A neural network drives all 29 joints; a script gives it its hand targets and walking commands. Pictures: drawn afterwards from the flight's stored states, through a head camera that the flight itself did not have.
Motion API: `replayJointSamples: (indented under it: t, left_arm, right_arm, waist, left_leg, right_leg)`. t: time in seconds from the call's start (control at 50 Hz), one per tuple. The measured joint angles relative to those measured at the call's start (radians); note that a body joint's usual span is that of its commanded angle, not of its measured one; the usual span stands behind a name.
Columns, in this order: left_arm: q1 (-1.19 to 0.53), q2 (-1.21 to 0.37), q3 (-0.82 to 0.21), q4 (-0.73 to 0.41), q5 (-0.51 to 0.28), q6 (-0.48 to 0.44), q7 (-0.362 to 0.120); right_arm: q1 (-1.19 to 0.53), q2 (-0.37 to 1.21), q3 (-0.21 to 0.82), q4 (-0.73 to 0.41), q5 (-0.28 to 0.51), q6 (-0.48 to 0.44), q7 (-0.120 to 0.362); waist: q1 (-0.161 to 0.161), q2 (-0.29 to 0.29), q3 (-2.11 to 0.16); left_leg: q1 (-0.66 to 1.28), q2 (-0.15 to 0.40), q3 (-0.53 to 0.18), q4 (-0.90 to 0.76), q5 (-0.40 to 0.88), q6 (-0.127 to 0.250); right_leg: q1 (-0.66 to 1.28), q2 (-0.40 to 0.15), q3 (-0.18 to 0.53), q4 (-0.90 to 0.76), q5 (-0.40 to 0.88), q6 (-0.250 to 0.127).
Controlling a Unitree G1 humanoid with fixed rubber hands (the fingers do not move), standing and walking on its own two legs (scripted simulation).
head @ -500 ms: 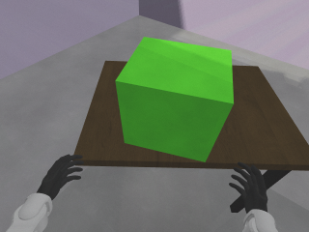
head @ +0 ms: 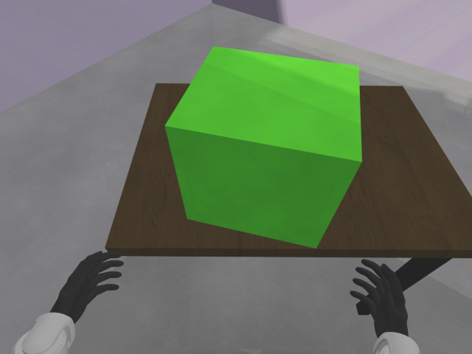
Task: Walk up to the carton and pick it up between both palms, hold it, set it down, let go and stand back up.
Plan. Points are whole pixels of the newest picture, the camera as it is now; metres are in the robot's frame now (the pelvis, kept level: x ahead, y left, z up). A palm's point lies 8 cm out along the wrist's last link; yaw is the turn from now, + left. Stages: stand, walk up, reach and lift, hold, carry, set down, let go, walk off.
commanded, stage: set down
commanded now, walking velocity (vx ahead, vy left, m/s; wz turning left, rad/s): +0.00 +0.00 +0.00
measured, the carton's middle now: (265, 149) +0.50 -0.03 +0.04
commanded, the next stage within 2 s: let go in 1.18 s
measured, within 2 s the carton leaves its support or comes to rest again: neither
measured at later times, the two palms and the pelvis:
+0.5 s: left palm (74, 316) +0.18 +0.27 -0.01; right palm (380, 339) +0.17 -0.21 -0.04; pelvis +0.00 +0.00 +0.00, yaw +0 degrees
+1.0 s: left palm (86, 336) +0.16 +0.25 -0.04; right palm (373, 344) +0.16 -0.21 -0.07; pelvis +0.00 -0.01 +0.00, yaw +0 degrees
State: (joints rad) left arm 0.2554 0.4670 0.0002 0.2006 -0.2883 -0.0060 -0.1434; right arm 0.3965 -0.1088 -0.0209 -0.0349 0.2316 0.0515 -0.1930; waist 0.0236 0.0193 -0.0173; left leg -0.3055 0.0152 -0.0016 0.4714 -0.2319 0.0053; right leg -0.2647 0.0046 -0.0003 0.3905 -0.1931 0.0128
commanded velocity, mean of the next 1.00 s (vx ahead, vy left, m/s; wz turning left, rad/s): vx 0.00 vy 0.00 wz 0.00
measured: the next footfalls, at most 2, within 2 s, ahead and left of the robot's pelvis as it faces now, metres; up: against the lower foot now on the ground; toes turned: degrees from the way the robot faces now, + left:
none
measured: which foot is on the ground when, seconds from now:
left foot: down 0.00-1.00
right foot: down 0.00-1.00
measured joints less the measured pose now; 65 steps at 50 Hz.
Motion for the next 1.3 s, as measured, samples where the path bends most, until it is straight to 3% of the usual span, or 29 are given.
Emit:
replayJointSamples:
  t: [0.36,0.74,1.3]
  left_arm:
    - [0.038,-0.005,0.000,0.000,0.000,-0.022,0.012]
    - [0.038,-0.078,0.000,0.059,0.002,0.030,0.054]
    - [0.007,-0.178,0.000,0.171,0.100,0.091,0.130]
  right_arm:
    - [-0.003,0.000,0.000,0.190,-0.048,-0.100,0.064]
    - [-0.085,0.000,0.000,0.404,-0.102,-0.172,0.109]
    - [-0.242,-0.040,0.000,0.751,-0.183,-0.268,0.193]
  waist:
    - [0.004,0.006,0.006]
    - [0.004,0.011,0.015]
    - [-0.001,0.019,0.015]
  left_leg:
    - [0.003,0.001,0.000,0.000,0.000,-0.001]
    - [0.006,0.010,0.000,-0.003,0.000,-0.008]
    - [0.007,0.017,0.000,-0.003,0.000,-0.014]
  right_leg:
    - [0.003,0.001,0.000,0.000,0.000,-0.002]
    - [0.003,0.009,0.000,0.000,0.000,-0.009]
    - [0.003,0.017,0.000,0.000,0.000,-0.015]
